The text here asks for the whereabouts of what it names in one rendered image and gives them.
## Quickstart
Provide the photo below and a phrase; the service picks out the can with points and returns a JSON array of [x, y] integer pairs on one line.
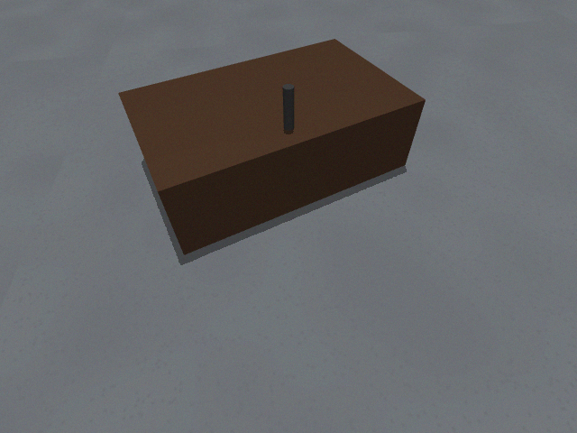
[[288, 107]]

